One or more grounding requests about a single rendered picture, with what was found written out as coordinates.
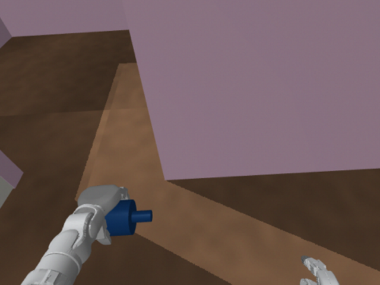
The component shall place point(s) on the bottle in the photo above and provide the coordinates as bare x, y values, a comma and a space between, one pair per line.
123, 218

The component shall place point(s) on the left robot hand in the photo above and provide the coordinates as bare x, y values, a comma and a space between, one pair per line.
106, 197

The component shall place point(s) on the right robot hand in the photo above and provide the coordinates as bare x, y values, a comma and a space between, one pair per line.
318, 269

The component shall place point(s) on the left robot arm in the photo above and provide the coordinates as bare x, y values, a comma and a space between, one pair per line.
62, 262

